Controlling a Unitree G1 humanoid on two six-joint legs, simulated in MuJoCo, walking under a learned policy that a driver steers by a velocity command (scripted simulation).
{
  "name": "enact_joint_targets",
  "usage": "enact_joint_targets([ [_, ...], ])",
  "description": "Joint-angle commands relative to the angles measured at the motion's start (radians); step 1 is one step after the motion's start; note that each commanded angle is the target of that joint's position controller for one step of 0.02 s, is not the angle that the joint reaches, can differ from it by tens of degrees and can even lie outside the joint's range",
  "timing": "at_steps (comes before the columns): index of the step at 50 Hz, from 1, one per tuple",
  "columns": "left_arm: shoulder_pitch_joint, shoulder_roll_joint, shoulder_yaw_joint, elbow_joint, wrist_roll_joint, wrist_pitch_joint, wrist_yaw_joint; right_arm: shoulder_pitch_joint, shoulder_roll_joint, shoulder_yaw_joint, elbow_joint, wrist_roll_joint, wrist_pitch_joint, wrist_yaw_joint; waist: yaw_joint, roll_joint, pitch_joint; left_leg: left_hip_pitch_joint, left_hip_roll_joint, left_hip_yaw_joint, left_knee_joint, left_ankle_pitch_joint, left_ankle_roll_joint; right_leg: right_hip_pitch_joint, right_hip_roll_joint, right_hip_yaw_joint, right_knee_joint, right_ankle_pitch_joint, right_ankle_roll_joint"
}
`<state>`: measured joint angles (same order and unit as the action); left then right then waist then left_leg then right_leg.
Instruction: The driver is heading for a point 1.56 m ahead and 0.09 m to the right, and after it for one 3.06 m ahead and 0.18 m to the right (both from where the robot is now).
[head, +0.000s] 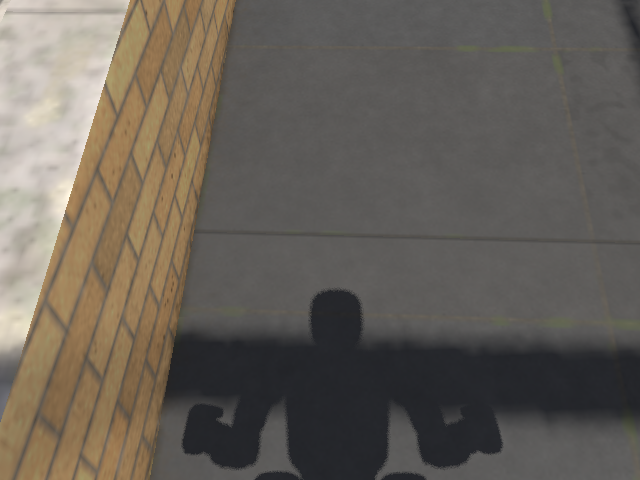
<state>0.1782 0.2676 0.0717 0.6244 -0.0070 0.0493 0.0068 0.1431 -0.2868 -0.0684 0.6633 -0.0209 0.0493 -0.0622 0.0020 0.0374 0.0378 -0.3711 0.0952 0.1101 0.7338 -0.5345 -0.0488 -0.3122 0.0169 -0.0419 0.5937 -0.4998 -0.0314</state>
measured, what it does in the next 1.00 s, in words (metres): steps on the spot: left foot, then right foot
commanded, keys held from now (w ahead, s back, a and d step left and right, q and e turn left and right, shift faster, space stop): e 0.38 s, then q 0.28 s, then w+q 0.34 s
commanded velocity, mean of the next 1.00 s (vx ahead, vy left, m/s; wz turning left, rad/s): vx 0.08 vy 0.00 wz -0.08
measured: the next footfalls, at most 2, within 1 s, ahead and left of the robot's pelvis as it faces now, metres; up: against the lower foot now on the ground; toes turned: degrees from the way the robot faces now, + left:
left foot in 0.38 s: +0.08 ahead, +0.12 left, +0.00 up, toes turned -18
right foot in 0.70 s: -0.03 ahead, -0.11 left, -0.01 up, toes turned -9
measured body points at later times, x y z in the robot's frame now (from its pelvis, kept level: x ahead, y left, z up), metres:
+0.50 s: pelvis -0.01 +0.02 +0.01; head +0.02 +0.04 +0.46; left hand +0.24 +0.24 -0.08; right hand +0.04 -0.28 -0.08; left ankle +0.03 +0.13 -0.72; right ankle -0.05 -0.10 -0.67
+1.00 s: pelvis +0.02 +0.02 +0.01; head +0.03 +0.02 +0.46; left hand +0.08 +0.29 -0.11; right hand +0.15 -0.26 -0.09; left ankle +0.10 +0.16 -0.61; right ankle -0.07 -0.11 -0.73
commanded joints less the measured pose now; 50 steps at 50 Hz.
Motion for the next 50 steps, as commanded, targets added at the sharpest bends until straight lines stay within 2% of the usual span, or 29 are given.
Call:
enact_joint_targets([
  [1, 0.155, 0.228, 0.06, -0.088, 0.038, -0.034, 0.011, -0.098, -0.041, -0.005, -0.12, -0.007, -0.032, 0.004, 0.094, -0.285, -0.262, -0.402, -0.08, -0.152, 0.503, -0.205, -0.056, 0.384, -0.401, 0.592, -0.204, 0.732, -0.33],
  [2, 0.078, 0.213, 0.056, -0.108, 0.033, -0.05, 0.015, -0.109, -0.074, -0.017, -0.108, 0.012, -0.034, 0.003, 0.067, -0.155, -0.201, -0.42, -0.062, -0.185, 0.583, -0.133, -0.058, 0.33, -0.353, 0.54, -0.225, 0.579, -0.299],
  [4, -0.023, 0.154, 0.029, -0.132, 0.002, -0.058, 0.03, -0.082, -0.099, -0.026, -0.084, -0.002, -0.028, -0.003, 0.02, -0.081, -0.135, -0.394, -0.05, -0.186, 0.569, 0.05, -0.064, 0.202, -0.263, 0.422, -0.223, 0.478, -0.207],
  [6, -0.04, 0.157, 0.023, -0.13, 0.002, -0.054, 0.036, -0.029, -0.088, -0.032, -0.08, 0.005, -0.035, -0.003, -0.018, -0.138, -0.133, -0.329, -0.084, -0.165, 0.607, 0.155, -0.068, 0.12, -0.203, 0.369, -0.209, 0.521, -0.194],
  [9, -0.002, 0.136, 0.019, -0.132, 0.004, -0.052, 0.038, -0.02, -0.076, -0.029, -0.076, 0.01, -0.042, 0.001, -0.003, -0.151, -0.135, -0.298, -0.107, -0.154, 0.52, 0.152, -0.065, 0.106, -0.169, 0.348, -0.204, 0.544, -0.188],
  [15, -0.017, 0.199, 0.043, -0.142, 0.0, -0.033, 0.033, -0.043, -0.057, -0.018, -0.09, 0.025, -0.061, 0.016, 0.004, -0.222, -0.141, -0.138, -0.126, -0.161, 0.094, 0.077, -0.04, 0.1, -0.168, 0.449, -0.194, 0.399, -0.179],
  [17, -0.025, 0.192, 0.043, -0.141, -0.013, -0.024, 0.023, -0.006, -0.07, -0.026, -0.075, 0.034, -0.07, 0.025, 0.005, -0.246, -0.136, -0.055, -0.142, -0.141, -0.034, 0.08, -0.027, 0.093, -0.156, 0.481, -0.183, 0.421, -0.172],
  [19, -0.048, 0.177, 0.04, -0.135, -0.037, -0.019, 0.024, 0.074, -0.083, -0.04, -0.047, 0.029, -0.077, 0.032, -0.036, -0.248, -0.143, 0.101, -0.148, -0.125, -0.282, 0.266, 0.0, 0.057, -0.112, 0.476, -0.14, 0.421, -0.123],
  [20, -0.008, 0.133, 0.028, -0.124, -0.025, -0.019, 0.027, 0.127, -0.12, -0.052, -0.031, 0.016, -0.082, 0.033, -0.029, -0.175, -0.193, 0.239, -0.042, -0.204, -0.313, 0.352, 0.037, 0.0, -0.07, 0.402, -0.054, 0.302, -0.061],
  [21, 0.078, 0.054, 0.009, -0.128, 0.004, -0.017, 0.023, 0.115, -0.18, -0.057, -0.042, -0.003, -0.074, 0.033, 0.05, 0.144, -0.224, 0.356, 0.19, -0.451, -0.333, 0.516, 0.149, -0.151, 0.064, 0.242, 0.166, -0.057, 0.016],
  [22, 0.081, 0.101, 0.022, -0.126, 0.017, -0.025, 0.029, 0.084, -0.145, -0.047, -0.066, -0.004, -0.063, 0.034, 0.03, 0.208, -0.172, 0.317, 0.301, -0.61, -0.369, 0.583, 0.302, -0.295, 0.128, 0.209, 0.33, -0.221, 0.078],
  [23, 0.023, 0.137, 0.034, -0.141, -0.006, -0.032, 0.037, 0.038, -0.163, -0.05, -0.082, -0.019, -0.065, 0.033, 0.019, 0.268, -0.133, 0.212, 0.319, -0.713, -0.451, 0.34, 0.371, -0.318, 0.076, 0.206, 0.489, -0.178, 0.094],
  [24, -0.015, 0.167, 0.041, -0.121, -0.011, -0.027, 0.042, -0.026, -0.1, -0.031, -0.097, -0.01, -0.065, 0.028, 0.014, 0.162, -0.095, 0.164, 0.242, -0.643, -0.46, 0.191, 0.327, -0.294, 0.046, 0.233, 0.57, -0.086, 0.107],
  [25, -0.024, 0.149, 0.038, -0.102, 0.0, -0.017, 0.039, -0.061, -0.056, -0.011, -0.096, 0.003, -0.064, 0.023, 0.024, 0.107, -0.066, 0.12, 0.176, -0.523, -0.446, 0.2, 0.278, -0.255, 0.031, 0.223, 0.579, -0.017, 0.123],
  [27, 0.015, 0.054, 0.01, -0.072, 0.021, -0.014, 0.028, -0.082, -0.015, 0.012, -0.075, 0.01, -0.065, 0.02, 0.055, 0.106, -0.07, 0.085, 0.058, -0.355, -0.431, 0.31, 0.222, -0.126, -0.006, 0.135, 0.421, 0.105, 0.154],
  [29, -0.076, 0.011, -0.007, -0.088, 0.01, -0.028, 0.03, -0.016, -0.074, -0.01, -0.06, 0.015, -0.05, 0.013, -0.002, 0.164, -0.045, 0.111, -0.001, -0.294, -0.393, 0.375, 0.217, -0.061, 0.008, 0.063, 0.178, 0.108, 0.158],
  [31, -0.098, 0.034, -0.001, -0.09, -0.002, -0.041, 0.036, 0.082, -0.15, -0.039, -0.045, 0.022, -0.035, 0.008, -0.043, 0.177, -0.067, 0.194, 0.037, -0.368, -0.351, 0.41, 0.256, -0.053, 0.037, 0.051, 0.037, 0.021, 0.153],
  [33, -0.033, 0.05, 0.011, -0.056, -0.011, -0.05, 0.034, 0.082, -0.159, -0.049, -0.053, 0.048, -0.027, 0.004, -0.019, 0.166, -0.079, 0.188, 0.046, -0.425, -0.324, 0.389, 0.259, 0.02, 0.05, 0.038, -0.164, 0.161, 0.121],
  [35, 0.066, 0.057, 0.021, -0.019, -0.007, -0.047, 0.028, 0.09, -0.108, -0.04, -0.054, 0.059, -0.036, 0.003, 0.022, 0.132, -0.137, 0.005, 0.002, -0.419, -0.287, 0.126, 0.2, 0.263, 0.013, 0.062, -0.221, 0.23, 0.058],
  [36, 0.182, 0.086, 0.03, -0.004, 0.001, -0.045, 0.03, 0.06, -0.031, -0.019, -0.075, 0.038, -0.044, 0.01, 0.07, -0.009, -0.189, -0.225, -0.068, -0.34, -0.087, -0.088, 0.141, 0.469, -0.148, 0.213, -0.192, 0.097, -0.002],
  [37, 0.256, 0.108, 0.03, 0.0, -0.005, -0.036, 0.03, 0.093, 0.059, 0.005, -0.073, 0.014, -0.051, 0.025, 0.078, -0.215, -0.202, -0.418, -0.188, -0.162, 0.233, -0.224, 0.068, 0.555, -0.325, 0.368, -0.216, -0.07, -0.055],
  [38, 0.232, 0.228, 0.06, 0.008, 0.021, -0.047, 0.017, 0.036, -0.004, -0.013, -0.143, 0.067, -0.062, 0.021, 0.072, -0.404, -0.099, -0.586, -0.122, -0.157, 0.337, -0.138, 0.043, 0.396, -0.474, 0.663, -0.394, -0.415, -0.209],
  [39, 0.163, 0.183, 0.057, 0.006, 0.018, -0.073, 0.02, -0.031, -0.1, -0.038, -0.144, 0.063, -0.062, 0.012, 0.069, -0.317, 0.028, -0.618, -0.066, -0.199, 0.501, -0.057, 0.03, 0.295, -0.435, 0.67, -0.44, -0.489, -0.206],
  [40, 0.093, 0.128, 0.038, 0.009, 0.016, -0.089, 0.029, -0.013, -0.126, -0.055, -0.118, 0.05, -0.058, 0.01, 0.033, -0.258, 0.081, -0.636, -0.069, -0.222, 0.619, 0.034, 0.029, 0.243, -0.378, 0.543, -0.419, -0.335, -0.157],
  [41, 0.055, 0.093, 0.023, -0.009, 0.012, -0.097, 0.031, 0.039, -0.104, -0.051, -0.09, 0.038, -0.049, 0.012, 0.008, -0.222, 0.048, -0.599, -0.065, -0.211, 0.697, 0.089, 0.02, 0.216, -0.326, 0.418, -0.402, -0.218, -0.119],
  [43, 0.058, 0.081, 0.018, -0.002, 0.015, -0.106, 0.035, 0.073, -0.071, -0.043, -0.086, 0.029, -0.047, 0.026, -0.007, -0.202, 0.035, -0.558, -0.062, -0.189, 0.796, 0.214, 0.0, 0.16, -0.287, 0.28, -0.409, -0.09, -0.104],
  [46, 0.133, 0.072, 0.017, 0.03, 0.022, -0.115, 0.035, 0.034, -0.033, -0.025, -0.107, 0.043, -0.05, 0.043, 0.013, -0.168, 0.047, -0.591, -0.037, -0.186, 0.78, 0.288, -0.015, 0.173, -0.284, 0.174, -0.414, -0.007, -0.121],
  [48, 0.173, 0.097, 0.029, 0.057, 0.016, -0.119, 0.038, -0.008, -0.012, -0.008, -0.132, 0.046, -0.055, 0.058, 0.028, -0.148, 0.068, -0.595, -0.008, -0.189, 0.609, 0.303, -0.007, 0.213, -0.298, 0.12, -0.433, 0.045, -0.124],
  [50, 0.158, 0.138, 0.042, 0.063, 0.018, -0.114, 0.033, -0.052, 0.0, 0.01, -0.157, 0.027, -0.054, 0.074, 0.043, -0.159, 0.056, -0.476, 0.022, -0.122, 0.42, 0.264, 0.003, 0.204, -0.301, 0.037, -0.463, 0.116, -0.123],
])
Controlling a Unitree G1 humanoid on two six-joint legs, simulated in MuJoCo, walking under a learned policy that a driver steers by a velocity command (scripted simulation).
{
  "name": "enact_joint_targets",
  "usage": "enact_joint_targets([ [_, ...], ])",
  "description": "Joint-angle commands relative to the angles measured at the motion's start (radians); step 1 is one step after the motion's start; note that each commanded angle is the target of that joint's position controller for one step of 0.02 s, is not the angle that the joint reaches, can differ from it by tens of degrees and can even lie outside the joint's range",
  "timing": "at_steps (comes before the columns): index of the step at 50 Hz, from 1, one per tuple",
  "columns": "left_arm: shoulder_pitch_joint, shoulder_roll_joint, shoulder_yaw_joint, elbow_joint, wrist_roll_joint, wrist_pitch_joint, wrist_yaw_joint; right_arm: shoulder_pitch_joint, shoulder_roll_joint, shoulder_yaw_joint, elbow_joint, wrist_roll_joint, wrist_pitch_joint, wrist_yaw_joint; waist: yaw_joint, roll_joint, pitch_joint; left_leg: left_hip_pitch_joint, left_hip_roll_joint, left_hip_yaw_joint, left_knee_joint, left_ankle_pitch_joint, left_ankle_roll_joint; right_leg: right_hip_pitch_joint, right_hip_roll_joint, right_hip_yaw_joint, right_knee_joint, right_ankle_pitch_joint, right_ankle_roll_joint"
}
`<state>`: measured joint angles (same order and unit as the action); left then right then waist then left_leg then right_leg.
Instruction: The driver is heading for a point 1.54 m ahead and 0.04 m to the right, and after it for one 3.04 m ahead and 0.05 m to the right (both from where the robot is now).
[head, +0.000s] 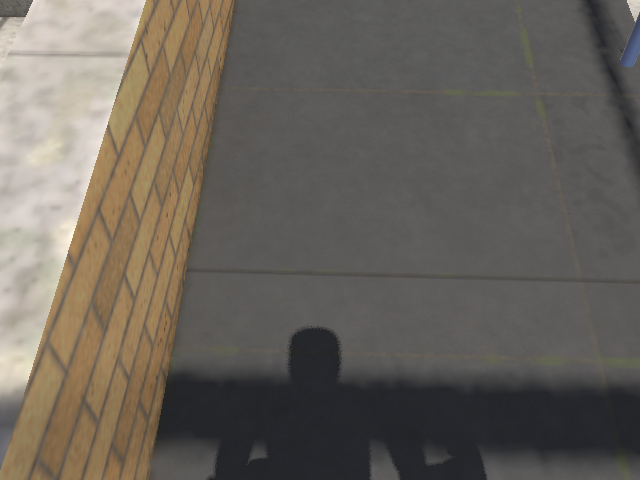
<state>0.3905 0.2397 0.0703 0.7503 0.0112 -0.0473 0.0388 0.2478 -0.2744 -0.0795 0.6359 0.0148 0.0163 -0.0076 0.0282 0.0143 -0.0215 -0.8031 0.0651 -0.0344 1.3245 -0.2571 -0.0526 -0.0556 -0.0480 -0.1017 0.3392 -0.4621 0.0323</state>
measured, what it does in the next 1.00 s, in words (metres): climbs: left foot, then right foot 0.03 m higher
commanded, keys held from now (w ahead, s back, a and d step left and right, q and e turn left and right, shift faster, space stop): w+q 0.20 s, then w+e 0.80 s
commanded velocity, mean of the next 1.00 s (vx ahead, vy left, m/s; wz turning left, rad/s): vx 0.16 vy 0.01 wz -0.11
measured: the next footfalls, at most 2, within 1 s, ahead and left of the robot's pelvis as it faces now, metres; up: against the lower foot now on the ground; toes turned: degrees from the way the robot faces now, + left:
left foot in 0.14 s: +0.16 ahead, +0.15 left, +0.03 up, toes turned +20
right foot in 0.68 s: +0.39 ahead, -0.03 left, +0.06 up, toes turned -2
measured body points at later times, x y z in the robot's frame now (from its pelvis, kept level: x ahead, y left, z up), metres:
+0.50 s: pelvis +0.19 +0.09 +0.04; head +0.22 +0.13 +0.48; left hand +0.28 +0.35 -0.10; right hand +0.32 -0.17 -0.06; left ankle +0.12 +0.14 -0.71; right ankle +0.34 -0.05 -0.60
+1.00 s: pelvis +0.32 +0.07 +0.06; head +0.37 +0.05 +0.51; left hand +0.47 +0.35 -0.02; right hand +0.52 -0.20 -0.01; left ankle +0.39 +0.24 -0.61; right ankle +0.35 -0.02 -0.68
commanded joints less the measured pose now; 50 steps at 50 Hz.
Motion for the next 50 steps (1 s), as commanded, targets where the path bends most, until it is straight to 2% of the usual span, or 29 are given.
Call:
enact_joint_targets([
  [1, -0.058, 0.191, 0.052, -0.056, -0.007, -0.015, -0.004, -0.171, -0.004, 0.029, -0.142, -0.006, -0.02, 0.027, 0.02, -0.14, 0.115, 0.025, 0.059, 0.062, -0.232, -0.08, 0.021, -0.067, -0.248, 0.072, -0.231, 0.1, -0.187],
  [4, -0.074, 0.236, 0.067, -0.031, -0.03, -0.01, -0.027, -0.121, -0.028, 0.029, -0.146, 0.003, -0.01, 0.032, -0.011, -0.15, 0.12, 0.215, 0.02, 0.169, -0.377, -0.29, 0.089, -0.071, -0.259, -0.003, -0.178, 0.319, -0.183],
  [6, -0.117, 0.236, 0.059, -0.029, -0.026, -0.003, -0.04, 0.141, -0.107, -0.019, -0.074, 0.004, -0.009, 0.024, -0.159, -0.108, -0.043, 0.585, -0.117, 0.249, -0.561, -0.132, 0.137, -0.091, -0.215, -0.087, 0.174, 0.818, -0.141],
  [7, -0.119, 0.176, 0.032, -0.042, -0.018, -0.005, -0.038, 0.312, -0.195, -0.058, -0.021, 0.011, -0.001, 0.015, -0.233, -0.009, -0.157, 0.872, -0.147, 0.172, -0.645, -0.085, 0.163, -0.224, -0.145, -0.123, 0.492, 0.795, -0.088],
  [8, -0.09, 0.002, -0.023, -0.087, 0.045, -0.007, -0.046, 0.336, -0.291, -0.059, -0.019, 0.037, 0.004, 0.004, -0.14, 0.346, -0.17, 1.031, 0.096, -0.25, -0.715, -0.03, 0.248, -0.559, -0.028, -0.087, 0.899, -0.123, -0.002],
  [9, -0.053, 0.036, -0.025, -0.116, 0.004, -0.03, -0.051, 0.304, -0.276, -0.036, -0.085, 0.042, -0.015, 0.007, -0.129, 0.322, -0.392, 1.131, 0.322, -0.894, -1.069, -0.411, 0.446, -0.73, 0.076, 0.163, 1.123, -0.171, 0.018],
  [10, -0.246, 0.142, -0.002, -0.152, -0.054, -0.043, -0.048, 0.287, -0.237, -0.031, -0.069, 0.041, -0.031, 0.013, -0.186, 0.087, -0.187, 1.034, 0.336, -0.951, -1.199, -0.676, 0.404, -0.899, 0.05, 0.186, 1.206, -0.072, 0.012],
  [11, -0.323, 0.146, -0.008, -0.178, -0.069, -0.051, -0.038, 0.256, -0.215, -0.02, -0.042, 0.016, -0.046, 0.009, -0.165, 0.022, -0.026, 0.912, 0.337, -0.799, -1.149, -0.613, 0.366, -0.969, -0.011, 0.167, 1.18, 0.011, -0.02],
  [12, -0.318, 0.119, -0.02, -0.163, -0.043, -0.047, -0.028, 0.199, -0.178, -0.003, -0.037, -0.007, -0.056, 0.007, -0.121, -0.025, 0.026, 0.766, 0.302, -0.648, -1.105, -0.423, 0.321, -0.897, -0.057, 0.17, 1.124, 0.117, -0.029],
  [13, -0.257, 0.126, -0.02, -0.136, -0.031, -0.03, -0.036, 0.158, -0.15, 0.008, -0.041, -0.031, -0.066, 0.007, -0.075, 0.002, 0.047, 0.654, 0.251, -0.506, -1.091, -0.274, 0.292, -0.815, -0.081, 0.189, 1.098, 0.218, -0.033],
  [14, -0.182, 0.122, -0.016, -0.114, -0.028, -0.026, -0.042, 0.128, -0.127, 0.011, -0.016, -0.014, -0.053, -0.007, -0.011, 0.162, 0.043, 0.597, 0.161, -0.305, -1.107, -0.196, 0.277, -0.725, -0.079, 0.164, 1.087, 0.234, -0.04],
  [15, -0.214, 0.175, 0.001, -0.104, -0.006, 0.0, -0.008, 0.028, -0.086, 0.026, -0.04, -0.011, -0.021, -0.026, 0.0, 0.217, 0.13, 0.497, 0.123, -0.068, -1.019, 0.568, 0.285, -0.632, 0.015, 0.081, 1.131, 0.07, -0.016],
  [16, -0.108, 0.129, -0.005, -0.032, -0.021, 0.031, -0.008, -0.023, -0.038, 0.046, -0.062, -0.042, -0.064, -0.017, 0.023, -0.009, 0.058, 0.449, 0.155, -0.033, -0.97, 0.94, 0.191, -0.5, -0.005, 0.191, 1.024, 0.193, 0.007],
  [17, -0.045, 0.096, -0.009, -0.013, -0.018, 0.051, -0.001, -0.028, -0.087, 0.024, -0.055, -0.046, -0.08, -0.02, 0.051, 0.005, 0.01, 0.491, 0.137, 0.05, -0.96, 1.016, 0.138, -0.479, 0.052, 0.179, 0.937, 0.241, 0.028],
  [19, -0.046, 0.049, -0.018, -0.022, -0.015, 0.085, 0.001, 0.002, -0.128, -0.002, -0.022, -0.036, -0.064, -0.045, 0.036, 0.081, -0.022, 0.64, 0.189, 0.104, -0.946, 0.959, 0.11, -0.597, 0.065, 0.232, 0.892, 0.269, 0.074],
  [24, -0.204, 0.074, -0.019, -0.141, -0.02, 0.1, -0.027, -0.038, -0.116, -0.008, -0.048, -0.018, 0.024, -0.073, -0.016, 0.086, 0.001, 0.793, 0.182, 0.226, -0.958, 0.798, 0.144, -0.723, 0.023, 0.099, 0.838, 0.258, 0.089],
  [26, -0.231, 0.049, -0.042, -0.204, -0.012, 0.112, -0.048, -0.042, -0.151, -0.022, -0.046, -0.02, 0.052, -0.069, -0.036, 0.145, 0.007, 0.838, 0.262, 0.222, -0.933, 0.763, 0.196, -0.75, -0.059, 0.067, 0.81, 0.221, 0.093],
  [29, -0.297, 0.061, -0.046, -0.257, -0.013, 0.135, -0.081, -0.035, -0.16, -0.029, -0.056, -0.022, 0.076, -0.042, -0.087, 0.096, 0.032, 0.884, 0.28, 0.223, -0.898, 0.753, 0.213, -0.757, -0.069, 0.015, 0.736, 0.128, 0.061],
  [33, -0.19, 0.11, -0.023, -0.276, -0.02, 0.129, -0.089, -0.109, -0.209, -0.034, -0.042, 0.012, 0.074, -0.029, -0.014, 0.143, -0.018, 0.868, 0.268, 0.246, -0.762, 1.122, 0.179, -0.52, 0.044, -0.092, 0.519, -0.02, -0.034],
  [34, -0.095, 0.14, -0.004, -0.263, -0.025, 0.122, -0.075, -0.13, -0.198, -0.027, -0.026, 0.023, 0.065, -0.029, 0.054, 0.118, -0.051, 0.835, 0.233, 0.273, -0.635, 1.142, 0.149, -0.383, 0.099, -0.092, 0.358, 0.081, -0.079],
  [35, 0.013, 0.212, 0.031, -0.245, -0.02, 0.121, -0.045, -0.091, -0.16, -0.012, -0.024, 0.016, 0.044, -0.025, 0.102, 0.011, -0.095, 0.689, 0.159, 0.274, -0.408, 0.881, 0.106, -0.152, 0.135, 0.011, 0.221, 0.273, -0.147],
  [36, -0.01, 0.33, 0.057, -0.249, -0.041, 0.124, -0.025, -0.046, -0.032, 0.026, -0.061, -0.06, 0.022, -0.018, -0.01, -0.321, -0.145, 0.318, -0.004, 0.247, -0.086, -0.248, 0.023, 0.116, -0.073, 0.334, 0.269, 0.784, -0.286],
  [37, 0.022, 0.33, 0.055, -0.285, 0.017, 0.095, -0.026, -0.106, -0.096, 0.02, -0.061, -0.059, -0.007, -0.016, 0.079, -0.269, -0.333, 0.134, -0.183, -0.006, 0.224, -0.461, -0.017, 0.215, -0.262, 0.841, 0.102, 0.712, -0.512],
  [38, 0.023, 0.29, 0.041, -0.283, 0.033, 0.058, -0.02, -0.218, -0.153, 0.007, -0.063, -0.02, -0.043, -0.004, 0.125, -0.102, -0.334, 0.099, -0.113, -0.128, 0.283, -0.403, 0.015, 0.205, -0.318, 0.836, 0.003, 0.503, -0.489],
  [39, 0.025, 0.249, 0.035, -0.252, -0.004, 0.027, -0.013, -0.266, -0.116, 0.02, -0.102, -0.008, -0.054, -0.006, 0.088, -0.033, -0.215, 0.041, -0.065, -0.127, 0.211, -0.303, 0.033, 0.133, -0.285, 0.781, -0.009, 0.197, -0.408],
  [40, -0.027, 0.225, 0.031, -0.254, -0.036, 0.006, -0.011, -0.284, -0.1, 0.024, -0.115, -0.02, -0.055, -0.013, 0.048, 0.01, -0.092, 0.037, -0.044, -0.112, 0.125, -0.231, 0.039, 0.009, -0.241, 0.711, -0.04, 0.063, -0.345],
  [43, -0.145, 0.188, 0.024, -0.281, -0.02, -0.001, 0.003, -0.228, -0.127, 0.0, -0.095, -0.014, -0.045, -0.021, -0.033, -0.063, -0.008, 0.147, -0.029, -0.084, -0.007, -0.082, 0.038, -0.15, -0.121, 0.506, -0.081, 0.151, -0.276],
  [47, -0.12, 0.199, 0.032, -0.27, -0.008, 0.034, 0.006, -0.196, -0.019, 0.03, -0.051, -0.021, -0.027, -0.017, -0.042, -0.086, -0.072, 0.243, -0.057, 0.011, -0.278, -0.087, -0.021, -0.181, -0.064, 0.333, 0.035, 0.607, -0.262],
  [50, -0.097, 0.224, 0.043, -0.274, -0.016, 0.064, 0.004, -0.223, -0.005, 0.03, -0.051, -0.011, -0.008, -0.02, -0.014, -0.166, -0.086, 0.321, -0.084, 0.032, -0.442, -0.141, -0.035, -0.214, -0.041, 0.353, 0.041, 0.337, -0.234],
])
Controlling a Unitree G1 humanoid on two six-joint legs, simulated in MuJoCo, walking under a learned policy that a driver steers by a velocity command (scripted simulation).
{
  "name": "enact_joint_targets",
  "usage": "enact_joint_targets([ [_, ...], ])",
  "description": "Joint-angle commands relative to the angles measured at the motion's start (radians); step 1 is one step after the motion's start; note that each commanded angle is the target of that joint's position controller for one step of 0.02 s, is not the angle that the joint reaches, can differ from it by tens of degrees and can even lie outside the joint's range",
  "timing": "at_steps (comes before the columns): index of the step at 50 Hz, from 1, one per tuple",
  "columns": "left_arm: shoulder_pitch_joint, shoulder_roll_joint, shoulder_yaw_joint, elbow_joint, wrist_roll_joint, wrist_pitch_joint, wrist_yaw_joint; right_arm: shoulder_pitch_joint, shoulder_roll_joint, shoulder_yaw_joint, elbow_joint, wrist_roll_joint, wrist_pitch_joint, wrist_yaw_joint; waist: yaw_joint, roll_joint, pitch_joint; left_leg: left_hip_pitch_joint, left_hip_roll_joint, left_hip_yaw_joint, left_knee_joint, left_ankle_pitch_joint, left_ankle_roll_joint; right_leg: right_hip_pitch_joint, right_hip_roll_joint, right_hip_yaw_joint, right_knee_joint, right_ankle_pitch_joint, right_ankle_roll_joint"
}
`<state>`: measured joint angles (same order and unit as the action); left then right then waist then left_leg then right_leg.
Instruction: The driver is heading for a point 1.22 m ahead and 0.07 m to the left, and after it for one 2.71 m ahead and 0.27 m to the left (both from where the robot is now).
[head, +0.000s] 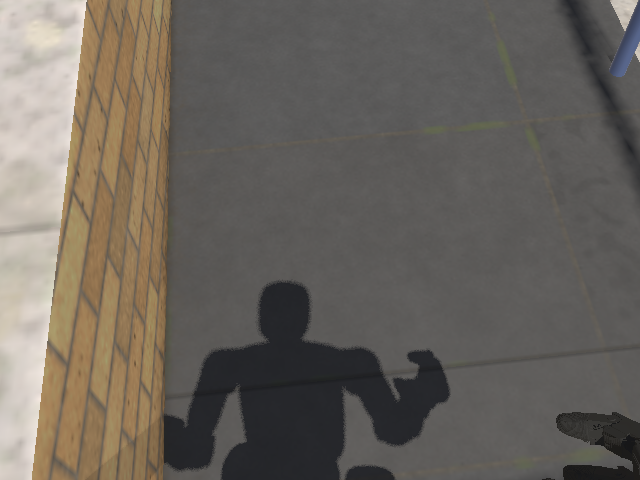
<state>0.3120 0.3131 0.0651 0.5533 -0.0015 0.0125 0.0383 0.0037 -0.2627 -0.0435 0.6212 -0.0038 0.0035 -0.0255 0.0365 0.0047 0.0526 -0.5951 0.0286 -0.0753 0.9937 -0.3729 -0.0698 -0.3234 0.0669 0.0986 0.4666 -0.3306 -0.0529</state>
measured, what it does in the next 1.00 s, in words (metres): walks ahead: left foot, then right foot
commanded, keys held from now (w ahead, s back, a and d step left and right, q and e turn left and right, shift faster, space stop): w+e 0.22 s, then w+q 0.78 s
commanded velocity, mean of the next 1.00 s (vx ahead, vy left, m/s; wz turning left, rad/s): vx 0.26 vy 0.01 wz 0.07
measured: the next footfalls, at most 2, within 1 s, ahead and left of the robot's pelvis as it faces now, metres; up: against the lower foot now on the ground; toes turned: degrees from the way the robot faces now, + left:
left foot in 0.14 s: +0.14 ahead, +0.16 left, +0.01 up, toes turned -8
right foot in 0.44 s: +0.06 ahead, -0.12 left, +0.00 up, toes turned -6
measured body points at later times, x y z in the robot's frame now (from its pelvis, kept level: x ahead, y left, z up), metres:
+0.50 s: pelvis +0.05 +0.01 -0.01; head +0.08 +0.00 +0.44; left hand +0.28 +0.20 -0.09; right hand +0.11 -0.25 -0.13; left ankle +0.09 +0.16 -0.73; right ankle +0.02 -0.12 -0.75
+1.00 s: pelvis +0.20 +0.08 +0.00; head +0.21 +0.12 +0.45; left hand +0.30 +0.32 -0.13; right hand +0.28 -0.18 -0.09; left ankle +0.20 +0.16 -0.71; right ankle +0.14 -0.08 -0.57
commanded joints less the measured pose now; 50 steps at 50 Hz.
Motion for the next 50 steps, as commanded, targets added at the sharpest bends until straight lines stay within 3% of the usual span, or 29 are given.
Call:
enact_joint_targets([
  [1, 0.14, 0.198, 0.063, -0.03, 0.005, -0.015, 0.02, 0.043, -0.038, -0.019, -0.047, -0.048, 0.049, 0.024, 0.031, -0.077, -0.071, -0.129, -0.042, 0.04, 0.065, -0.077, -0.005, 0.193, -0.34, 0.442, -0.115, 0.27, -0.15],
  [2, 0.001, 0.172, 0.052, -0.073, -0.002, -0.004, 0.014, 0.031, -0.046, -0.019, -0.058, 0.013, 0.011, 0.006, -0.034, -0.163, -0.193, 0.003, -0.011, -0.023, -0.071, -0.055, 0.002, 0.17, -0.236, 0.295, -0.087, 0.08, -0.165],
  [3, -0.062, 0.154, 0.048, -0.084, -0.011, 0.001, 0.009, 0.027, -0.048, -0.018, -0.054, 0.03, -0.007, 0.003, -0.043, -0.228, -0.161, 0.108, -0.042, 0.04, -0.169, -0.077, 0.014, 0.069, -0.17, 0.232, -0.081, -0.014, -0.13],
  [6, -0.062, 0.122, 0.044, -0.083, -0.014, 0.023, -0.01, 0.099, -0.07, -0.045, -0.006, 0.01, -0.033, -0.008, -0.063, -0.21, -0.099, 0.344, -0.069, 0.106, -0.448, 0.104, 0.027, -0.042, -0.111, 0.217, 0.057, 0.187, -0.048],
  [7, -0.065, 0.076, 0.032, -0.1, -0.006, 0.019, -0.013, 0.199, -0.13, -0.061, 0.006, 0.0, -0.036, -0.015, -0.078, -0.094, -0.179, 0.497, 0.105, -0.073, -0.505, 0.253, 0.088, -0.12, -0.078, 0.188, 0.206, 0.075, 0.015],
  [8, 0.013, -0.004, 0.014, -0.097, 0.012, 0.022, -0.024, 0.22, -0.173, -0.062, 0.003, -0.016, -0.025, -0.023, -0.025, 0.232, -0.195, 0.613, 0.339, -0.304, -0.533, 0.649, 0.225, -0.29, 0.042, 0.056, 0.506, -0.363, 0.1],
  [9, 0.088, 0.076, 0.038, -0.109, -0.003, 0.017, -0.027, 0.212, -0.183, -0.065, -0.002, -0.018, -0.023, -0.016, -0.006, 0.323, -0.239, 0.554, 0.473, -0.526, -0.58, 0.686, 0.385, -0.357, 0.034, 0.055, 0.781, -0.402, 0.162],
  [10, 0.044, 0.128, 0.056, -0.091, -0.031, 0.027, -0.027, 0.147, -0.155, -0.06, -0.028, -0.019, -0.022, -0.022, -0.016, 0.286, -0.194, 0.48, 0.439, -0.512, -0.614, 0.411, 0.399, -0.399, -0.016, 0.029, 0.965, -0.319, 0.177],
  [12, -0.053, 0.129, 0.056, -0.085, -0.021, 0.054, -0.025, 0.097, -0.06, -0.025, -0.039, 0.005, -0.016, -0.041, -0.042, 0.161, -0.1, 0.344, 0.294, -0.271, -0.611, 0.215, 0.3, -0.363, -0.047, 0.039, 1.041, -0.169, 0.188],
  [15, -0.104, 0.024, 0.018, -0.108, 0.007, 0.058, -0.044, 0.131, -0.068, -0.014, -0.017, 0.005, -0.021, -0.052, -0.035, 0.108, -0.091, 0.344, 0.205, -0.108, -0.596, 0.223, 0.271, -0.25, -0.034, 0.042, 0.777, -0.054, 0.179],
  [18, -0.148, -0.085, -0.026, -0.092, 0.016, 0.027, -0.07, 0.163, -0.038, 0.006, 0.03, 0.006, -0.001, -0.038, -0.048, 0.201, -0.129, 0.395, 0.133, -0.012, -0.588, 0.317, 0.253, -0.011, -0.076, -0.065, 0.202, -0.179, 0.167],
  [21, -0.087, -0.023, 0.001, -0.044, 0.013, 0.033, -0.054, 0.232, -0.105, -0.012, 0.056, 0.026, 0.0, -0.023, -0.048, 0.189, -0.105, 0.357, 0.143, -0.064, -0.548, 0.348, 0.238, 0.196, -0.02, -0.116, -0.188, 0.178, 0.142],
  [22, -0.046, 0.026, 0.01, -0.051, 0.018, 0.036, -0.043, 0.263, -0.088, -0.006, 0.071, 0.014, -0.014, -0.015, -0.038, 0.152, -0.15, 0.274, 0.136, -0.068, -0.526, 0.276, 0.176, 0.344, -0.098, -0.031, -0.154, 0.273, 0.112],
  [23, -0.014, 0.097, 0.028, -0.059, 0.032, 0.04, -0.03, 0.256, -0.056, 0.003, 0.059, -0.009, -0.03, 0.0, -0.046, -0.022, -0.212, 0.136, 0.066, -0.016, -0.397, 0.113, 0.114, 0.485, -0.228, 0.068, -0.023, 0.504, 0.07],
  [24, -0.031, 0.071, 0.017, -0.074, 0.039, 0.046, -0.024, 0.23, -0.012, 0.018, 0.059, -0.01, -0.037, 0.007, -0.031, -0.137, -0.221, 0.028, 0.012, 0.022, -0.308, -0.109, 0.062, 0.51, -0.314, 0.097, 0.002, 0.585, 0.009],
  [25, -0.078, 0.047, 0.012, -0.058, 0.042, 0.045, -0.027, 0.228, -0.005, 0.023, 0.041, 0.016, -0.038, 0.002, -0.054, -0.212, -0.233, 0.104, 0.032, 0.065, -0.359, -0.067, 0.048, 0.355, -0.323, 0.091, -0.02, 0.311, -0.044],
  [26, 0.051, 0.123, 0.056, -0.035, -0.001, 0.023, -0.029, 0.218, -0.055, 0.009, 0.035, 0.054, -0.05, 0.003, 0.028, -0.269, -0.266, 0.045, -0.045, 0.219, -0.151, -0.228, 0.05, 0.367, -0.311, 0.176, -0.157, -0.656, -0.054],
  [27, 0.029, 0.137, 0.055, -0.033, -0.011, 0.0, -0.028, 0.078, -0.054, 0.006, -0.024, 0.062, -0.049, -0.001, 0.063, -0.324, -0.029, -0.107, -0.007, 0.189, 0.034, -0.174, 0.05, 0.224, -0.402, 0.325, -0.291, -0.702, -0.09],
  [29, 0.053, 0.057, 0.032, 0.012, -0.011, -0.051, -0.019, 0.063, -0.02, -0.003, -0.047, 0.063, -0.033, -0.012, 0.037, -0.25, 0.109, -0.39, 0.037, 0.019, 0.335, -0.188, 0.095, 0.286, -0.425, 0.358, -0.29, -0.516, -0.116],
  [33, 0.066, -0.013, 0.015, 0.054, 0.001, -0.074, -0.011, 0.18, 0.007, -0.003, -0.036, 0.048, -0.05, 0.019, -0.021, -0.146, -0.027, -0.435, 0.063, -0.052, 0.452, -0.028, 0.117, 0.362, -0.399, 0.202, -0.263, -0.297, -0.115],
  [38, -0.037, 0.087, 0.048, 0.087, -0.004, -0.074, -0.018, 0.136, 0.025, 0.02, -0.079, 0.012, -0.019, 0.042, -0.054, -0.116, -0.011, -0.111, 0.103, 0.081, 0.173, -0.002, 0.079, 0.111, -0.347, -0.107, -0.326, -0.056, -0.064],
  [41, -0.058, 0.133, 0.057, 0.115, -0.015, -0.068, -0.042, 0.285, -0.033, -0.007, -0.039, 0.038, -0.003, 0.038, -0.116, -0.158, -0.008, 0.253, 0.012, 0.248, 0.048, -0.164, 0.115, -0.008, -0.303, -0.23, -0.198, 0.134, -0.056],
  [43, -0.106, 0.112, 0.03, 0.088, 0.019, -0.056, -0.043, 0.606, -0.165, -0.083, 0.058, 0.042, -0.005, 0.03, -0.283, -0.026, -0.109, 0.638, -0.125, 0.253, -0.232, 0.024, 0.17, -0.106, -0.189, -0.298, 0.343, 0.645, 0.029],
  [44, -0.08, -0.04, -0.025, 0.044, 0.064, -0.063, -0.038, 0.67, -0.293, -0.096, 0.079, 0.043, 0.002, 0.017, -0.218, 0.379, -0.089, 0.726, 0.107, -0.229, -0.441, 0.164, 0.248, -0.391, -0.076, -0.258, 0.884, -0.217, 0.125],
  [45, 0.13, -0.072, -0.038, 0.088, 0.046, -0.082, -0.057, 0.588, -0.271, -0.058, 0.003, 0.051, -0.012, 0.026, -0.095, 0.364, -0.304, 0.801, 0.294, -0.691, -0.647, 0.217, 0.391, -0.447, -0.047, 0.009, 1.094, -0.301, 0.135],
  [46, 0.044, 0.005, -0.022, 0.036, -0.029, -0.084, -0.056, 0.533, -0.265, -0.081, -0.011, 0.064, -0.019, 0.046, -0.128, 0.233, -0.25, 0.753, 0.351, -0.959, -0.926, -0.388, 0.446, -0.574, -0.041, 0.005, 1.129, -0.15, 0.148],
  [47, -0.121, 0.031, -0.019, -0.011, -0.052, -0.086, -0.043, 0.467, -0.248, -0.079, 0.001, 0.057, -0.027, 0.044, -0.127, 0.075, -0.027, 0.626, 0.354, -0.904, -0.902, -0.618, 0.412, -0.701, -0.106, -0.014, 1.149, -0.075, 0.117],
  [48, -0.178, 0.016, -0.022, -0.023, -0.035, -0.082, -0.033, 0.429, -0.19, -0.057, 0.019, 0.04, -0.036, 0.041, -0.107, 0.013, 0.042, 0.496, 0.338, -0.79, -0.836, -0.501, 0.368, -0.691, -0.144, -0.007, 1.147, 0.001, 0.101],
  [50, -0.074, -0.027, -0.021, 0.016, -0.009, -0.062, -0.039, 0.415, -0.094, -0.022, 0.047, 0.013, -0.045, 0.028, -0.028, 0.096, 0.048, 0.339, 0.212, -0.482, -0.763, -0.299, 0.314, -0.585, -0.151, -0.009, 1.143, 0.101, 0.093],
])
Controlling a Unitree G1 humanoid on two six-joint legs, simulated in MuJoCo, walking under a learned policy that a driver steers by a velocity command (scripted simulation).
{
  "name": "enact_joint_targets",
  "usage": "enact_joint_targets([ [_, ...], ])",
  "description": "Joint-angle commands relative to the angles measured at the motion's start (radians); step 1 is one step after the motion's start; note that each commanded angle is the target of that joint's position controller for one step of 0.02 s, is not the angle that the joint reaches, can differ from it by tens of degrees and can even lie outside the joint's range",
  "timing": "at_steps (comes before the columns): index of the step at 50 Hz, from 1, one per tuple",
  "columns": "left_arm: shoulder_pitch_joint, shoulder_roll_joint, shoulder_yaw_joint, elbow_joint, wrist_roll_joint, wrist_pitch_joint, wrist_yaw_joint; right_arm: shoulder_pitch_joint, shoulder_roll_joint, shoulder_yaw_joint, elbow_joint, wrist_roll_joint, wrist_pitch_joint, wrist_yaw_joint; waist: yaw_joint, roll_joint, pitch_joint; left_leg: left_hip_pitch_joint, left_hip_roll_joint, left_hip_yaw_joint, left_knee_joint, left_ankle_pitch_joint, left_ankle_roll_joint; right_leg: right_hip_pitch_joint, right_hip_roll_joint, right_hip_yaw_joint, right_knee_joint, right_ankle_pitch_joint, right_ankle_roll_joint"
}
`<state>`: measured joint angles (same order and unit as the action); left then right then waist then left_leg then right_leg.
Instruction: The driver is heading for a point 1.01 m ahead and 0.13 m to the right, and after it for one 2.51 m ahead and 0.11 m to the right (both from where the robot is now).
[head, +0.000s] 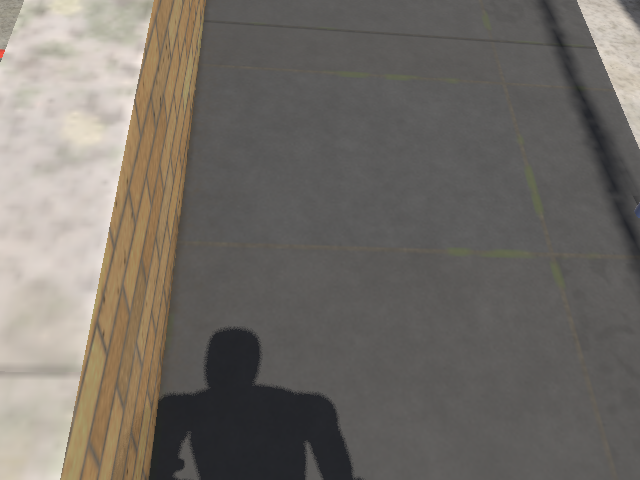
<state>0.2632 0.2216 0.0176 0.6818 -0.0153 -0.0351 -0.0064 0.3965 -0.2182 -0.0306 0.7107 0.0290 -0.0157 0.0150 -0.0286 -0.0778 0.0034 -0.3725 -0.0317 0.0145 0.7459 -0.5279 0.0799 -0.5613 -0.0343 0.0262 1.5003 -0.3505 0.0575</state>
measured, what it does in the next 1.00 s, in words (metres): climbs, turning right: right foot 0.05 m higher, then left foot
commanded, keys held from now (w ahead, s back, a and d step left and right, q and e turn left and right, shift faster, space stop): w+q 0.08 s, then w+e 0.62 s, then e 0.28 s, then q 0.02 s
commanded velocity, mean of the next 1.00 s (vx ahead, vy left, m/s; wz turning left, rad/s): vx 0.16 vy -0.01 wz -0.23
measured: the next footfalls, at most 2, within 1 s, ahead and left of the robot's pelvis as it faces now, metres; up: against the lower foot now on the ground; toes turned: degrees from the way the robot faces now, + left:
right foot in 0.34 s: +0.37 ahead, -0.11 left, +0.05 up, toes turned +2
left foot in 0.80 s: +0.27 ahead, +0.06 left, +0.03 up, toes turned -9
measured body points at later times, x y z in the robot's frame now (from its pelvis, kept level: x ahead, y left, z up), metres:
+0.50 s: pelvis +0.20 -0.04 +0.05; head +0.24 -0.04 +0.49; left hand +0.35 +0.23 -0.05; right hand +0.35 -0.31 -0.06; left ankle +0.10 +0.08 -0.54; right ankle +0.32 -0.11 -0.67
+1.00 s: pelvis +0.25 -0.07 +0.06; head +0.28 -0.05 +0.51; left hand +0.48 +0.14 -0.04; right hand +0.20 -0.34 -0.05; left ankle +0.23 +0.07 -0.68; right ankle +0.26 -0.24 -0.55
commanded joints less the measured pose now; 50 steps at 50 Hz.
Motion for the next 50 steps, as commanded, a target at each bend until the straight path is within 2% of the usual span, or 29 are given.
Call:
enact_joint_targets([
  [1, 0.012, 0.044, 0.024, -0.093, 0.011, -0.01, -0.004, 0.028, -0.108, -0.026, -0.026, -0.017, -0.025, -0.022, 0.055, 0.19, 0.086, 0.103, 0.236, -0.473, -0.503, -0.068, 0.152, -0.344, -0.048, 0.047, 0.123, 0.144, -0.021],
  [4, -0.052, 0.002, 0.006, -0.103, 0.035, -0.006, -0.024, 0.06, -0.097, -0.022, 0.002, -0.007, -0.015, -0.038, 0.055, 0.109, 0.071, 0.085, 0.187, -0.328, -0.515, 0.134, 0.141, -0.38, -0.056, -0.003, 0.057, 0.205, -0.013],
  [6, -0.126, 0.013, 0.005, -0.118, 0.029, -0.006, -0.026, 0.09, -0.109, -0.024, 0.018, -0.014, -0.01, -0.056, 0.026, 0.135, 0.064, 0.129, 0.185, -0.256, -0.553, 0.273, 0.132, -0.397, -0.06, -0.039, -0.074, 0.274, 0.013],
  [8, -0.219, -0.004, -0.005, -0.136, 0.025, -0.003, -0.018, 0.125, -0.096, -0.017, 0.04, -0.015, 0.003, -0.079, -0.013, 0.133, 0.075, 0.191, 0.186, -0.151, -0.523, 0.717, 0.079, -0.371, -0.047, -0.091, -0.278, 0.309, 0.038],
  [9, -0.269, -0.035, -0.016, -0.145, 0.023, 0.003, -0.02, 0.134, -0.079, -0.01, 0.053, -0.023, 0.015, -0.09, -0.03, 0.162, 0.071, 0.204, 0.172, -0.08, -0.478, 0.983, 0.025, -0.296, -0.039, -0.119, -0.416, 0.318, 0.038],
  [10, -0.275, -0.057, -0.023, -0.145, 0.021, 0.005, -0.027, 0.145, -0.104, -0.017, 0.064, -0.03, 0.033, -0.095, -0.035, 0.213, 0.032, 0.221, 0.171, -0.039, -0.421, 1.274, -0.031, -0.172, -0.009, -0.149, -0.511, 0.277, 0.032],
  [11, -0.28, -0.046, -0.022, -0.145, 0.016, 0.012, -0.036, 0.173, -0.145, -0.029, 0.08, -0.022, 0.04, -0.099, -0.046, 0.259, -0.031, 0.281, 0.187, -0.034, -0.424, 1.345, -0.043, -0.105, 0.012, -0.177, -0.566, 0.294, 0.023],
  [13, -0.193, 0.024, 0.003, -0.113, 0.01, 0.045, -0.037, 0.12, -0.19, -0.048, 0.089, -0.003, 0.044, -0.098, 0.001, 0.31, -0.067, 0.371, 0.229, 0.006, -0.395, 1.394, -0.036, -0.022, 0.019, -0.161, -0.611, 0.287, -0.024],
  [16, -0.129, 0.124, 0.032, -0.12, 0.023, 0.068, -0.026, -0.034, -0.202, -0.066, 0.031, 0.002, 0.041, -0.109, 0.078, 0.311, -0.076, 0.484, 0.278, 0.025, -0.235, 1.518, -0.013, 0.035, 0.049, -0.145, -0.724, 0.143, -0.115],
  [17, -0.038, 0.174, 0.052, -0.094, 0.015, 0.062, -0.023, -0.054, -0.183, -0.063, 0.023, 0.001, 0.032, -0.115, 0.13, 0.276, -0.111, 0.485, 0.243, 0.038, -0.105, 1.441, -0.04, 0.175, 0.071, -0.133, -0.922, 0.269, -0.141],
  [18, 0.042, 0.215, 0.07, -0.065, 0.017, 0.059, -0.009, -0.025, -0.175, -0.06, 0.009, -0.018, 0.012, -0.118, 0.154, 0.175, -0.142, 0.289, 0.157, 0.033, 0.092, 1.104, -0.074, 0.438, 0.053, -0.025, -1.039, 0.479, -0.165],
  [19, 0.001, 0.268, 0.074, -0.062, 0.01, 0.063, 0.003, 0.074, -0.041, -0.021, -0.028, -0.1, 0.005, -0.096, 0.001, -0.2, -0.189, -0.152, -0.044, 0.018, 0.482, -0.033, -0.139, 0.75, -0.146, 0.264, -0.9, 0.934, -0.302],
  [20, -0.033, 0.244, 0.055, -0.119, 0.048, 0.059, 0.012, 0.127, -0.068, -0.018, 0.02, -0.102, -0.015, -0.071, 0.03, -0.159, -0.364, -0.199, -0.094, -0.158, 0.826, -0.143, -0.159, 0.703, -0.292, 0.554, -1.058, 0.976, -0.437],
  [21, -0.075, 0.213, 0.052, -0.135, 0.06, 0.054, 0.017, 0.057, -0.125, -0.036, 0.008, -0.061, -0.005, -0.062, 0.053, -0.066, -0.317, -0.242, -0.068, -0.156, 0.933, -0.084, -0.155, 0.59, -0.291, 0.551, -1.145, 0.71, -0.449],
  [23, -0.139, 0.135, 0.031, -0.128, -0.006, 0.046, 0.028, -0.092, -0.119, -0.031, -0.069, -0.047, 0.028, -0.081, -0.005, 0.094, -0.109, -0.265, 0.028, -0.143, 0.805, 0.063, -0.145, 0.311, -0.173, 0.377, -1.168, 0.273, -0.329],
  [24, -0.152, 0.125, 0.03, -0.125, -0.012, 0.048, 0.037, -0.103, -0.107, -0.029, -0.089, -0.047, 0.044, -0.087, -0.031, 0.067, -0.067, -0.219, 0.041, -0.132, 0.754, 0.099, -0.141, 0.21, -0.107, 0.311, -1.187, 0.137, -0.311],
  [26, -0.139, 0.142, 0.043, -0.13, 0.006, 0.032, 0.051, -0.103, -0.13, -0.031, -0.098, -0.058, 0.037, -0.086, -0.026, -0.002, -0.06, -0.156, 0.039, -0.108, 0.647, 0.207, -0.129, 0.145, -0.065, 0.273, -1.223, 0.077, -0.297],
  [29, -0.078, 0.154, 0.051, -0.135, 0.026, 0.045, 0.051, -0.141, -0.086, -0.015, -0.107, -0.046, 0.031, -0.093, -0.006, -0.05, -0.112, -0.175, 0.025, -0.082, 0.493, 0.185, -0.14, 0.195, -0.057, 0.264, -1.199, 0.143, -0.335],
  [35, -0.055, 0.222, 0.088, -0.173, 0.006, 0.084, 0.032, -0.152, -0.093, -0.026, -0.051, -0.026, 0.025, -0.093, 0.033, -0.075, -0.136, 0.016, -0.004, -0.032, 0.022, 0.109, -0.115, 0.197, -0.029, 0.313, -1.226, -0.033, -0.282],
  [36, -0.053, 0.219, 0.084, -0.19, -0.013, 0.046, 0.025, -0.062, -0.121, -0.027, -0.048, -0.043, 0.013, -0.051, -0.014, -0.09, -0.273, 0.148, -0.022, 0.021, 0.05, 0.034, -0.104, 0.152, -0.102, 0.401, -1.274, -0.391, -0.222],
  [38, -0.223, 0.196, 0.085, -0.255, -0.024, 0.042, 0.019, 0.152, -0.152, -0.043, 0.046, -0.072, 0.012, -0.044, -0.135, -0.125, -0.129, 0.459, -0.003, 0.075, -0.247, 0.098, -0.006, -0.149, 0.03, 0.286, -1.252, -0.322, -0.069],
  [39, -0.196, 0.131, 0.076, -0.253, -0.034, 0.053, 0.02, 0.216, -0.163, -0.052, 0.089, -0.055, 0.005, -0.055, -0.133, 0.099, -0.08, 0.584, 0.143, -0.063, -0.464, 0.041, 0.037, -0.289, 0.143, 0.14, -0.92, -0.289, 0.001],
  [40, -0.024, 0.028, 0.052, -0.196, -0.021, 0.059, 0.009, 0.028, -0.106, -0.028, 0.031, -0.028, -0.003, -0.056, 0.016, 0.362, -0.087, 0.528, 0.367, -0.303, -0.348, 0.014, 0.035, -0.315, 0.158, 0.054, -0.427, -0.265, -0.06],
  [41, 0.012, 0.127, 0.072, -0.209, 0.015, 0.058, 0.003, -0.073, -0.155, -0.036, -0.033, -0.023, -0.017, -0.059, 0.064, 0.364, 0.018, 0.354, 0.486, -0.529, -0.484, -0.16, 0.155, -0.458, 0.122, 0.059, -0.262, -0.199, -0.043],
  [42, -0.02, 0.179, 0.083, -0.228, 0.011, 0.053, 0.008, -0.135, -0.163, -0.049, -0.05, -0.021, -0.032, -0.069, 0.072, 0.375, 0.112, 0.219, 0.496, -0.573, -0.572, -0.251, 0.181, -0.467, 0.059, 0.097, -0.134, -0.134, -0.032],
  [43, -0.013, 0.195, 0.089, -0.216, 0.012, 0.06, 0.008, -0.177, -0.131, -0.039, -0.062, -0.005, -0.039, -0.08, 0.074, 0.32, 0.148, 0.201, 0.42, -0.436, -0.561, -0.129, 0.129, -0.465, 0.042, 0.097, -0.025, -0.056, -0.003],
  [46, -0.067, 0.179, 0.086, -0.216, 0.017, 0.089, 0.005, -0.144, -0.159, -0.038, -0.076, -0.036, -0.028, -0.101, 0.031, 0.192, 0.112, 0.158, 0.309, -0.12, -0.535, 0.203, 0.081, -0.335, 0.025, 0.036, 0.05, 0.107, 0.071],
  [48, -0.121, 0.132, 0.07, -0.227, 0.007, 0.099, -0.003, -0.1, -0.152, -0.038, -0.064, -0.041, -0.01, -0.112, -0.007, 0.181, 0.093, 0.208, 0.279, -0.014, -0.506, 0.295, 0.087, -0.293, -0.003, 0.002, -0.103, 0.152, 0.082],
  [50, -0.204, 0.068, 0.039, -0.255, 0.003, 0.091, -0.024, -0.05, -0.184, -0.047, -0.05, -0.032, 0.017, -0.117, -0.06, 0.197, 0.088, 0.244, 0.251, 0.037, -0.475, 0.34, 0.095, -0.233, -0.026, -0.044, -0.355, 0.158, 0.083],
])
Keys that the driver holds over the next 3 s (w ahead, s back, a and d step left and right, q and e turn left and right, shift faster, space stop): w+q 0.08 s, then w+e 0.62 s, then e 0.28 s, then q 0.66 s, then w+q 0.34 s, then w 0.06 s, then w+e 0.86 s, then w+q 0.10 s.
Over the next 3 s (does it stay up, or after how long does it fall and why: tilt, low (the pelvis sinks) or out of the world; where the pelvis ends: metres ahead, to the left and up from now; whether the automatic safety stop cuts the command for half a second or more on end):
stays up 0.77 -0.17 0.11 its command is cut before an obstacle after 0.1 s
